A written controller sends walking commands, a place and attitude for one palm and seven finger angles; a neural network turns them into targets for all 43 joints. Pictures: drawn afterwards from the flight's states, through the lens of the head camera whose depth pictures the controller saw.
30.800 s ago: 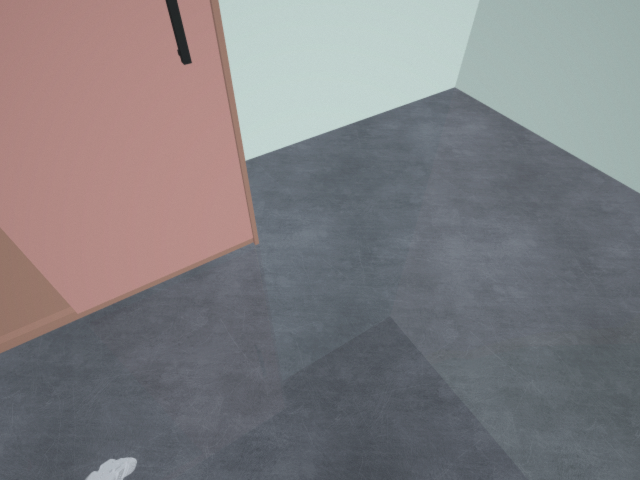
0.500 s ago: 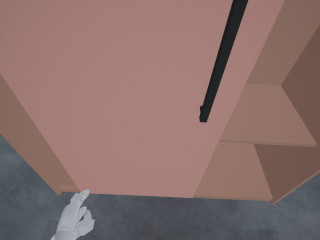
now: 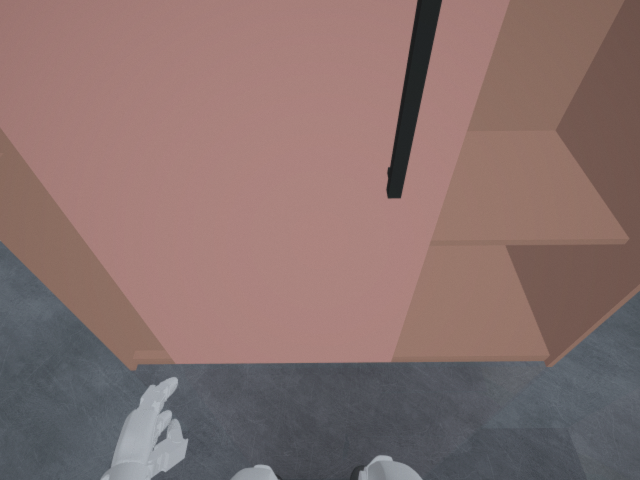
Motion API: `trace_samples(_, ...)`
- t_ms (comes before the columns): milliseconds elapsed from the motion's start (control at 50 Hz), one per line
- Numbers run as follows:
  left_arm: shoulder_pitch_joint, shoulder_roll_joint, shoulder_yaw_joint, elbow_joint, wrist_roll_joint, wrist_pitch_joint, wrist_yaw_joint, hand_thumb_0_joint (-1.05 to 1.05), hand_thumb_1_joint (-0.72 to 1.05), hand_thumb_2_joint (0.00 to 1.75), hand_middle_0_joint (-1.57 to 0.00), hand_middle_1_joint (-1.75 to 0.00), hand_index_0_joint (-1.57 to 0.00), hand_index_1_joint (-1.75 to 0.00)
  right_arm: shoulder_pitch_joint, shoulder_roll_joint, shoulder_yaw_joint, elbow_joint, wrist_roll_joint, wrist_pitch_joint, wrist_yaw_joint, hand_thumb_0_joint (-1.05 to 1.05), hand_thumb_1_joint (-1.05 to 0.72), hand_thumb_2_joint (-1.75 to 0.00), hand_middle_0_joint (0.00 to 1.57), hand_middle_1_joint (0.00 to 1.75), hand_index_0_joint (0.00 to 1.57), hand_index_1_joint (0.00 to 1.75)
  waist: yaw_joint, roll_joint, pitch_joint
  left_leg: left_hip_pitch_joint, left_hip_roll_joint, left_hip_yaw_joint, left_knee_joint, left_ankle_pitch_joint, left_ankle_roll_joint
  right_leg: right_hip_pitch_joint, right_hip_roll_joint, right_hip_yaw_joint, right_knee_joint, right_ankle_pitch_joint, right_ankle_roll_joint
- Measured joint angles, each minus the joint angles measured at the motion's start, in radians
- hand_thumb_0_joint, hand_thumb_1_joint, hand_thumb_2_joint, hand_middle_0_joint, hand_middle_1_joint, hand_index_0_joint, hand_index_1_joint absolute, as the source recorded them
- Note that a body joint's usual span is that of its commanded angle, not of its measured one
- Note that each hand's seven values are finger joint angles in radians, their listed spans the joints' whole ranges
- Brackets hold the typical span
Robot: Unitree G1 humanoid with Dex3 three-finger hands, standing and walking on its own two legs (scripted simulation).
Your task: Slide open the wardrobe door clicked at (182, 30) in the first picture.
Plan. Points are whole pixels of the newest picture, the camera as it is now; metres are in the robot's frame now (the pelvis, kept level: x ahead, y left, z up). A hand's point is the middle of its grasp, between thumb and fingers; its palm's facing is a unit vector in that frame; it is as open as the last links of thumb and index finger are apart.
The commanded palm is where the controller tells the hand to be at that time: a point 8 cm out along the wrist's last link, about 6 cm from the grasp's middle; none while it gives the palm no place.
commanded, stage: step back with the hand held close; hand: right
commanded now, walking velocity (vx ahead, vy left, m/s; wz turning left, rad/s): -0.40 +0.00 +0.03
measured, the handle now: (409, 87) +0.53 -0.09 +0.23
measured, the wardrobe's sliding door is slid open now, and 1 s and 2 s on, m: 0.51 0.51 0.51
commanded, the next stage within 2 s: stop stepping back and stand still in 0.08 s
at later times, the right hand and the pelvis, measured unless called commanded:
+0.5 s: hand out of the picture +0.13 -0.28 +0.18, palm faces +0.43 +0.84 -0.32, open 7.4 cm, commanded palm +0.06 -0.32 +0.20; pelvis -0.09 -0.02 +0.02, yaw +1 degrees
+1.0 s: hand out of the picture +0.13 -0.29 +0.19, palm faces +0.36 +0.81 -0.45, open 7.4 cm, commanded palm none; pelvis -0.10 -0.05 +0.01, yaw +4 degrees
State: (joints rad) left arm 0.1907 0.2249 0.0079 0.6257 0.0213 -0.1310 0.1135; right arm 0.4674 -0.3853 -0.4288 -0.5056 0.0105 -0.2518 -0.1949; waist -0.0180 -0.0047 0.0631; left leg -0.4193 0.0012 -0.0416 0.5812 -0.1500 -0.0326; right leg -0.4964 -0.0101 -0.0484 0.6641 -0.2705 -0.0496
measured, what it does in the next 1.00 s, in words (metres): walks backwards: right foot, then left foot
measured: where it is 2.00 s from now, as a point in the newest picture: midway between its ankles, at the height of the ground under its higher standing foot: outside the picture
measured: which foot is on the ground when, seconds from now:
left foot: down 0.00-0.30, up 0.32-0.52, down 0.54-1.00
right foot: down 0.00-0.20, up 0.22-0.28, down 0.30-0.50, up 0.52-0.70, down 0.72-1.00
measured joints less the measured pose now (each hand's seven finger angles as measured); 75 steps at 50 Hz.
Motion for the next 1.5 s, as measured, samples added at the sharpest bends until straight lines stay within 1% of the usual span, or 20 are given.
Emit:
trace_samples(180,-0.012,-0.019,0.011,-0.011,0.008,0.003,-0.004,0.01,0.90,0.90,-0.21,-0.30,-0.20,-0.30,-0.011,-0.040,-0.026,-0.059,0.002,-0.005,0.018,0.01,-0.89,-0.90,0.22,0.30,0.21,0.30,0.022,0.008,0.032,-0.047,-0.022,-0.011,0.067,-0.102,0.037,-0.054,-0.005,0.006,0.033,-0.021,0.009)
trace_samples(240,-0.016,-0.015,0.013,0.012,0.012,0.013,-0.016,0.01,0.90,0.90,-0.21,-0.30,-0.20,-0.30,0.015,-0.047,-0.039,-0.095,0.005,-0.017,0.012,0.01,-0.89,-0.90,0.22,0.30,0.21,0.30,-0.003,0.024,0.026,-0.059,0.008,-0.007,0.054,-0.016,0.028,-0.076,0.015,0.016,0.161,-0.118,0.050)
trace_samples(300,-0.010,-0.002,0.000,0.029,0.008,0.031,-0.019,0.01,0.90,0.90,-0.21,-0.30,-0.20,-0.30,0.016,-0.026,-0.038,-0.094,0.007,-0.008,-0.001,0.01,-0.89,-0.90,0.22,0.30,0.21,0.30,-0.043,0.027,-0.013,-0.100,0.044,0.026,0.088,-0.056,0.003,0.021,0.008,0.039,0.169,-0.186,0.038)
trace_samples(340,-0.010,-0.006,-0.003,0.027,0.006,0.025,-0.006,0.01,0.90,0.90,-0.21,-0.30,-0.20,-0.30,-0.066,-0.013,-0.026,-0.037,0.008,0.017,-0.002,0.01,-0.89,-0.90,0.22,0.30,0.21,0.30,-0.037,0.014,0.004,-0.134,0.024,0.015,0.243,-0.216,0.001,0.022,-0.004,0.039,0.152,-0.063,0.015)
trace_samples(380,-0.001,-0.030,0.001,0.038,0.001,0.017,-0.014,0.01,0.90,0.90,-0.21,-0.30,-0.20,-0.30,-0.150,-0.010,-0.015,0.046,0.004,0.051,0.007,0.01,-0.89,-0.90,0.22,0.30,0.21,0.30,-0.013,0.002,0.016,-0.141,-0.028,-0.002,0.483,-0.263,0.000,0.037,-0.015,0.054,0.118,0.019,0.009)
trace_samples(420,0.018,-0.060,-0.007,0.049,-0.010,0.017,-0.039,0.01,0.90,0.90,-0.21,-0.30,-0.20,-0.30,-0.164,-0.006,-0.004,0.087,0.012,0.090,0.016,0.01,-0.89,-0.90,0.21,0.30,0.21,0.30,0.016,0.011,0.002,-0.085,-0.060,0.021,0.557,-0.284,0.005,0.059,-0.019,0.062,0.045,0.051,0.011)
trace_samples(460,0.044,-0.084,-0.022,0.050,-0.008,0.017,-0.058,0.01,0.90,0.90,-0.21,-0.30,-0.20,-0.30,-0.102,-0.001,0.012,0.063,0.026,0.120,0.018,0.01,-0.89,-0.90,0.21,0.30,0.21,0.30,0.038,0.026,-0.031,0.026,-0.082,0.065,0.439,-0.323,0.026,0.080,-0.023,0.059,-0.049,0.069,0.024)
trace_samples(500,0.074,-0.096,-0.035,0.029,0.005,0.018,-0.069,0.01,0.90,0.90,-0.21,-0.30,-0.20,-0.30,-0.003,-0.007,0.030,-0.008,0.036,0.135,0.021,0.01,-0.89,-0.90,0.21,0.30,0.21,0.30,0.048,0.044,-0.072,0.174,-0.092,0.100,0.177,-0.367,0.069,0.073,-0.019,0.046,-0.112,0.048,0.053)
trace_samples(540,0.084,-0.094,-0.042,-0.005,0.010,0.020,-0.074,0.01,0.90,0.90,-0.21,-0.30,-0.20,-0.30,0.085,-0.041,0.015,-0.102,0.038,0.122,0.026,0.01,-0.89,-0.90,0.21,0.30,0.21,0.30,0.018,0.097,-0.107,0.241,-0.059,0.033,-0.075,-0.293,0.133,-0.018,0.014,0.013,-0.004,-0.061,0.079)
trace_samples(620,0.054,-0.051,-0.017,0.060,0.002,0.039,-0.052,0.01,0.90,0.90,-0.21,-0.30,-0.20,-0.30,0.064,-0.050,0.025,-0.077,0.038,0.072,0.035,0.01,-0.89,-0.90,0.22,0.30,0.21,0.30,-0.002,0.058,-0.094,0.208,-0.064,0.032,-0.084,-0.147,0.087,-0.053,-0.005,0.037,0.242,-0.043,0.079)
trace_samples(720,0.088,0.015,0.004,0.058,-0.015,0.014,-0.018,0.01,0.90,0.90,-0.21,-0.30,-0.20,-0.30,0.017,-0.028,0.011,0.051,0.044,0.094,0.012,0.01,-0.89,-0.90,0.22,0.30,0.21,0.30,0.017,0.022,-0.123,0.185,-0.037,0.035,-0.024,-0.192,0.044,0.183,-0.033,0.011,-0.052,-0.058,0.029)
trace_samples(760,0.071,0.017,0.011,0.061,-0.021,0.010,-0.007,0.01,0.90,0.90,-0.21,-0.30,-0.20,-0.30,0.000,-0.020,0.004,0.080,0.051,0.104,0.010,0.01,-0.89,-0.90,0.22,0.30,0.21,0.30,0.026,0.038,-0.102,0.168,-0.014,0.027,0.041,-0.229,0.033,0.192,-0.013,-0.002,-0.047,-0.038,0.023)
trace_samples(840,0.051,-0.021,-0.003,0.053,-0.003,-0.009,-0.013,0.01,0.90,0.90,-0.21,-0.30,-0.20,-0.30,0.000,-0.010,0.006,0.068,0.043,0.125,0.017,0.01,-0.89,-0.90,0.21,0.30,0.21,0.30,0.029,0.066,-0.068,0.113,-0.016,0.037,0.178,-0.287,0.032,0.233,-0.004,-0.024,-0.087,-0.035,0.026)
trace_samples(940,0.052,-0.058,-0.036,0.015,0.004,-0.022,-0.041,0.01,0.90,0.90,-0.21,-0.30,-0.20,-0.30,0.049,-0.042,0.016,-0.020,0.030,0.096,0.022,0.01,-0.89,-0.90,0.21,0.30,0.21,0.30,0.027,0.051,-0.046,0.160,-0.025,0.092,-0.037,-0.196,0.051,0.241,-0.028,-0.020,-0.101,-0.028,0.041)
trace_samples(1000,0.039,-0.055,-0.035,0.018,0.007,-0.008,-0.047,0.01,0.90,0.90,-0.21,-0.30,-0.20,-0.30,0.052,-0.058,0.008,-0.024,0.029,0.072,0.027,0.01,-0.89,-0.90,0.21,0.30,0.21,0.30,0.019,0.019,-0.049,0.139,-0.044,0.101,-0.028,-0.111,0.075,0.190,-0.039,0.001,0.002,-0.097,0.044)
trace_samples(1040,0.030,-0.035,-0.003,0.081,0.002,-0.009,-0.087,0.01,0.90,0.90,-0.21,-0.30,-0.20,-0.30,-0.034,-0.052,0.080,0.128,-0.010,0.066,0.063,0.01,-0.89,-0.90,0.21,0.30,0.21,0.30,0.018,-0.010,-0.081,0.120,-0.034,0.123,-0.007,-0.143,0.072,0.134,-0.036,-0.003,0.099,-0.133,0.047)
trace_samples(1120,0.015,0.019,0.018,0.161,0.005,0.101,-0.123,0.01,0.90,0.90,-0.21,-0.30,-0.20,-0.30,-0.229,0.034,0.245,0.634,-0.037,0.215,0.134,0.00,-0.90,-0.90,0.20,0.30,0.20,0.30,0.031,-0.041,-0.117,0.075,0.015,0.155,0.109,-0.227,0.048,0.140,-0.016,-0.022,0.080,-0.107,0.021)
trace_samples(1220,0.001,0.001,-0.011,0.202,0.029,0.134,-0.113,0.01,0.90,0.90,-0.21,-0.30,-0.20,-0.30,-0.287,0.131,0.375,1.152,-0.031,0.337,0.161,0.00,-0.91,-0.90,0.20,0.30,0.19,0.30,0.059,0.041,-0.045,0.045,0.035,0.062,0.213,-0.271,0.023,0.188,0.022,-0.069,0.039,-0.146,0.002)
trace_samples(1300,0.020,-0.018,-0.019,0.280,0.019,0.141,-0.099,0.01,0.90,0.90,-0.21,-0.30,-0.20,-0.30,-0.258,0.226,0.407,1.375,-0.009,0.310,0.162,-0.01,-0.95,-0.90,0.20,0.30,0.20,0.30,0.061,0.059,0.020,0.124,0.010,0.063,0.083,-0.235,0.038,0.235,0.004,-0.059,-0.029,-0.118,0.019)
trace_samples(1500,0.050,-0.042,0.007,0.443,0.004,0.165,-0.078,0.01,0.90,0.90,-0.20,-0.30,-0.20,-0.30,-0.216,0.173,0.421,1.563,-0.023,0.272,0.161,-0.03,-0.97,-0.90,0.21,0.30,0.20,0.30,0.032,0.020,0.030,0.235,-0.026,0.076,-0.138,-0.127,0.057,0.321,-0.022,-0.047,-0.194,-0.041,0.037)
